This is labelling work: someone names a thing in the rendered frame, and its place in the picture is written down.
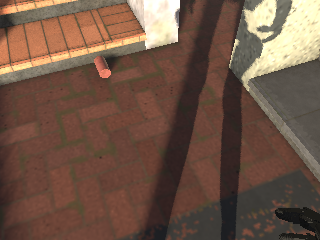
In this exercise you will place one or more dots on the right robot hand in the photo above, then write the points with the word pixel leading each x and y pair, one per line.
pixel 305 217

